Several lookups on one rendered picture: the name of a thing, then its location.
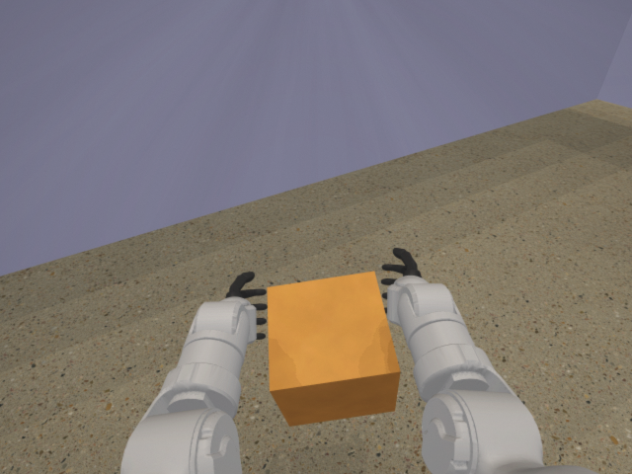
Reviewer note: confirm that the carton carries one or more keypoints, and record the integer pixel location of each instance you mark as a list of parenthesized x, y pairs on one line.
[(331, 354)]

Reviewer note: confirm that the robot right upper arm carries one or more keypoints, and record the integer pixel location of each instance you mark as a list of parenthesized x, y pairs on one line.
[(483, 432)]

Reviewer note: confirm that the robot left upper arm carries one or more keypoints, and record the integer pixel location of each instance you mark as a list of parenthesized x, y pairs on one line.
[(200, 441)]

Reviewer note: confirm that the robot right forearm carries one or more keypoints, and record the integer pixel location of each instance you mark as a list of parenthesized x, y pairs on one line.
[(444, 354)]

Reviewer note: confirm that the robot left hand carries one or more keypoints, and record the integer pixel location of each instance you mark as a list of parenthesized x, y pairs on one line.
[(235, 290)]

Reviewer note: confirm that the robot right hand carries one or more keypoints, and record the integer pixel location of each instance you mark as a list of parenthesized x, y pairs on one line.
[(410, 268)]

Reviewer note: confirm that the robot left forearm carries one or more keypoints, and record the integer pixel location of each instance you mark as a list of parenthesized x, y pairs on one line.
[(208, 371)]

